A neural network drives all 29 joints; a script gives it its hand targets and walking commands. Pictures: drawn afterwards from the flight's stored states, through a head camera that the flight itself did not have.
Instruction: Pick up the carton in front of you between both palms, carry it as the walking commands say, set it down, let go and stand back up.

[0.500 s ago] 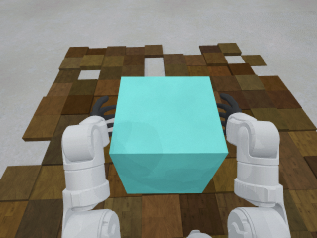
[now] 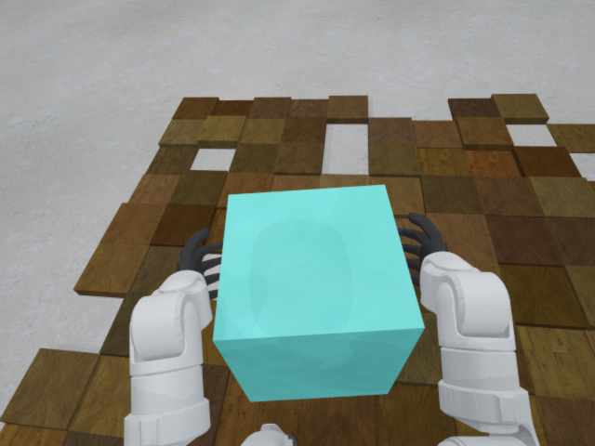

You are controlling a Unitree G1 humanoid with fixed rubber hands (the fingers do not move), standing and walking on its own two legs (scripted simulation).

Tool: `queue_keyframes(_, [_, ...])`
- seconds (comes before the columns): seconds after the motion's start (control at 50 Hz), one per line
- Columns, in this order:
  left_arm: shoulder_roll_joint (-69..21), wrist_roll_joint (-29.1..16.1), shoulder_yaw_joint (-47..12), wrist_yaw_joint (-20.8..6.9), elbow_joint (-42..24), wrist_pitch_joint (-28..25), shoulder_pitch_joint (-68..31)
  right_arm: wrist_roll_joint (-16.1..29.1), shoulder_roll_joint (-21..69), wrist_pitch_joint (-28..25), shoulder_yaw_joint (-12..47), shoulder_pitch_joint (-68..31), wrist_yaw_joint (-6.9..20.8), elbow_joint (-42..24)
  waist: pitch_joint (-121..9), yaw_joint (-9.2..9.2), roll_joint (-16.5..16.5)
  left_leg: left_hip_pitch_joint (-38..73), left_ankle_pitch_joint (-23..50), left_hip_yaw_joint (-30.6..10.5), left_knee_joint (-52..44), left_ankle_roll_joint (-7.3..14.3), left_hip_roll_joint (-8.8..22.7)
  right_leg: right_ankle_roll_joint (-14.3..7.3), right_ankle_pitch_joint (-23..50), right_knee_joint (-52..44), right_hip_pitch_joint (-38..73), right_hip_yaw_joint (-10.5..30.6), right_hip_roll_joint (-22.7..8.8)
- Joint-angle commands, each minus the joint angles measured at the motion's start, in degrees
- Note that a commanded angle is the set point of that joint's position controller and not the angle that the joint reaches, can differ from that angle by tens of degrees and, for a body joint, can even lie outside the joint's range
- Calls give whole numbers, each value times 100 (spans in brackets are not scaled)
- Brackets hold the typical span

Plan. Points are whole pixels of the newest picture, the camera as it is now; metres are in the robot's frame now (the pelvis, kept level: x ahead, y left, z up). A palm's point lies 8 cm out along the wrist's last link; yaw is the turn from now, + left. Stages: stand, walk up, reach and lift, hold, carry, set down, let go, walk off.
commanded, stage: carry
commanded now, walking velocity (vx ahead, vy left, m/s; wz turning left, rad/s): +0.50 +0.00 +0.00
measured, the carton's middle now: (313, 300) +0.33 +0.02 +0.00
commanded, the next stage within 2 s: none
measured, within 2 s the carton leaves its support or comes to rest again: neither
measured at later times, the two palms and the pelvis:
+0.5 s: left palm (224, 72) +0.64 +0.16 +0.19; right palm (411, 55) +0.65 -0.13 +0.19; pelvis +0.27 +0.01 +0.02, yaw +0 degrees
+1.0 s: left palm (242, 22) +0.97 +0.19 +0.13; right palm (372, 18) +0.94 -0.11 +0.14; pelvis +0.57 +0.07 +0.02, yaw -1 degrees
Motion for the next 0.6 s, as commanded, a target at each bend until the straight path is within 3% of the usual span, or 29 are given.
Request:
queue_keyframes(0.0, [-5335,-2841,-4611,-1687,-640,-112,-4509,2187,5309,-269,4144,-3981,1054,-591,-2399,-9,-1091,895,849,368,-1123,160,-325,360,3495,195,1421,616,-932])
queue_keyframes(0.02, [-5202,-2849,-4583,-1646,-499,-98,-4647,2184,5117,-231,4044,-4021,1066,-462,-2452,-242,-926,1821,898,705,-1440,233,-484,468,3658,663,917,322,-882])
queue_keyframes(0.04, [-5153,-2862,-4557,-1601,-331,-52,-4844,2113,4851,-207,3869,-4072,1069,-212,-2853,-447,-427,3439,1170,646,-1235,531,-467,779,3870,1554,-6,-16,-524])
queue_keyframes(0.06, [-5060,-2796,-4476,-1537,-208,9,-4927,2059,4683,-194,3717,-3973,1061,64,-3398,-776,465,5401,1040,-736,-1064,1157,339,1211,2786,2732,-1796,88,-345])
queue_keyframes(0.08, [-5132,-2838,-4465,-1498,-198,41,-5029,2118,4700,-203,3648,-3881,1065,242,-3588,-992,1705,6386,1118,-2319,-1374,1504,1218,1457,-754,4119,-3261,241,161])
queue_keyframes(0.1, [-5124,-2818,-4377,-1459,-117,46,-5155,2246,4745,-171,3624,-4000,1069,234,-3601,-956,1176,6349,1415,-2418,-1204,1504,1330,1430,-1024,4560,-3528,598,-27])
queue_keyframes(0.12, [-5151,-2821,-4234,-1408,-18,40,-5344,2407,4826,-146,3709,-4344,1081,102,-3353,-1012,528,6062,1500,-2387,-1285,1423,1355,1427,-899,4473,-3711,712,-115])
queue_keyframes(0.14, [-5187,-2803,-4107,-1347,33,53,-5516,2600,4961,-118,3794,-4822,1089,-78,-3194,-961,170,5707,1184,-2298,-1349,1317,1344,1395,-780,4263,-3700,731,-188])
queue_keyframes(0.18, [-5093,-2674,-3877,-1203,20,145,-5742,2893,5096,-32,3869,-5572,1070,-407,-3072,-843,164,5044,294,-1925,-1630,1143,1121,1450,-638,3534,-3262,580,-203])
queue_keyframes(0.22, [-4979,-2519,-3636,-1045,-33,258,-5988,3156,5091,82,3809,-6181,1082,-633,-3175,-715,567,4705,-621,-1757,-1763,1214,1089,1519,-911,2888,-2846,454,-180])
queue_keyframes(0.28, [-4707,-2299,-3286,-881,-134,462,-6385,3403,5079,311,3646,-6670,1130,-649,-2855,-535,725,3675,-1029,-1218,-2053,1008,909,1492,-848,1412,-1579,122,-161])
queue_keyframes(0.32, [-4566,-2202,-3125,-857,-25,625,-6367,3413,5084,486,3506,-6745,1145,-396,-2789,-127,467,2777,-1282,-664,-1752,813,771,1437,128,718,75,-560,86])
queue_keyframes(0.34, [-4546,-2217,-3078,-879,83,703,-6358,3342,5081,564,3443,-6631,1134,-226,-2884,27,13,2271,-1146,-335,-1154,708,551,1375,285,478,1127,-698,173])
queue_keyframes(0.36, [-4556,-2239,-3048,-912,314,756,-6173,3224,4994,661,3366,-6651,1129,-102,-3054,260,-502,1569,-806,37,-364,512,202,1077,-28,323,2172,-95,-22])
queue_keyframes(0.38, [-4516,-2204,-3016,-951,347,780,-6138,3114,4969,758,3295,-6804,1150,-57,-3155,392,-1449,334,-1610,91,772,221,-203,479,-728,-135,2919,2180,-1238])
queue_keyframes(0.4, [-4489,-2263,-3008,-995,419,864,-6246,2986,4903,857,3157,-6758,1164,208,-2799,127,-1593,-368,-2578,-207,1453,215,-531,-11,250,-599,2724,3705,-1819])
queue_keyframes(0.42, [-4573,-2335,-3048,-1043,367,956,-6602,2855,4945,925,3037,-6701,1150,432,-2786,58,-1146,-634,-2578,-354,2033,282,-357,-288,1097,-352,2715,3580,-2118])
queue_keyframes(0.44, [-4748,-2466,-3096,-1098,398,1031,-6765,2721,4924,984,2894,-6586,1134,632,-2695,92,-715,-798,-2439,-402,2147,275,-201,-317,1971,-156,2616,3295,-2120])
queue_keyframes(0.46, [-4904,-2603,-3134,-1152,393,1073,-6942,2634,5010,1023,2814,-6477,1121,823,-2611,86,-548,-904,-2192,-445,1988,238,-69,-228,2576,-82,2509,2923,-2011])
queue_keyframes(0.5, [-5235,-2832,-3155,-1246,417,1087,-7266,2477,5133,1036,2665,-6475,1082,1033,-2558,71,-739,-739,-1799,-355,1320,144,-37,41,2786,-181,2372,2289,-1696])
queue_keyframes(0.58, [-5649,-3117,-3118,-1366,438,1038,-7797,2214,5187,949,2404,-6674,946,1165,-2493,114,-905,-378,-746,-90,490,163,-177,212,3387,-121,2149,1601,-1448])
